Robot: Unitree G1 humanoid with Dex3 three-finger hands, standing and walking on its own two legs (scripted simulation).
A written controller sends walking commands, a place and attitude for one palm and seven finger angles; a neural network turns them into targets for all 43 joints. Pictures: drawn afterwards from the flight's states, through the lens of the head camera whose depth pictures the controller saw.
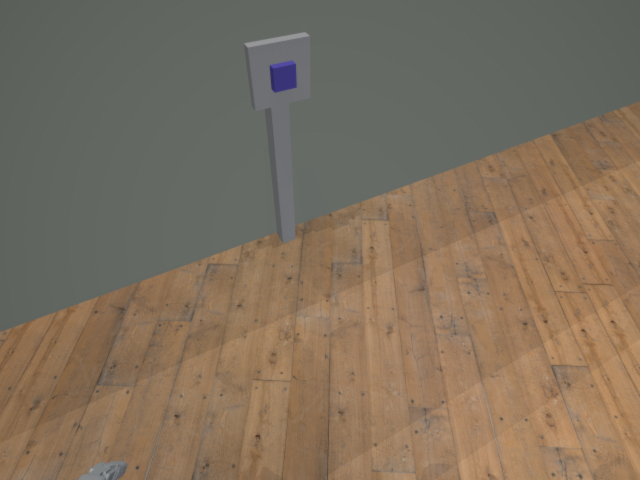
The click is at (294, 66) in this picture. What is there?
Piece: button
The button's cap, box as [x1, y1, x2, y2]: [270, 61, 296, 92]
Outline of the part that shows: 294,62 287,61 270,65 271,87 275,92 296,87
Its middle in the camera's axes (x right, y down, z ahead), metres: -0.11 -0.46 +1.09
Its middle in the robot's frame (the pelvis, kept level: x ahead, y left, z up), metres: +1.11 +0.16 -0.03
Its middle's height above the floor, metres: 0.74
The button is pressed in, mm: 0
